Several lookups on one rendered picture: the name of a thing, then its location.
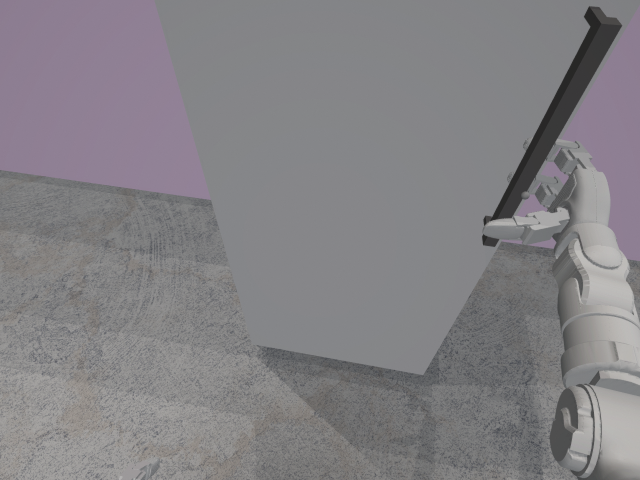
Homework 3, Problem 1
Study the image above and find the fridge door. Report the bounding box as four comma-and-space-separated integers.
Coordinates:
154, 0, 640, 375

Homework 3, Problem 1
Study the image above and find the robot left hand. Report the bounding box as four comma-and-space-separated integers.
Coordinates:
119, 456, 160, 480

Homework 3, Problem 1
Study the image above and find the robot right upper arm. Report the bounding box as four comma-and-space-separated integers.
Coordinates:
550, 384, 640, 480

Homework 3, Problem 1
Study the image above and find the robot right hand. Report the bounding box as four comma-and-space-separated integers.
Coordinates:
482, 137, 611, 245

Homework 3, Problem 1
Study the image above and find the right robot forearm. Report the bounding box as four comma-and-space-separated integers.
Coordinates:
552, 223, 640, 396

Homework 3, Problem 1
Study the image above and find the handle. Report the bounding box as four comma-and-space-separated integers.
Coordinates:
482, 6, 622, 247

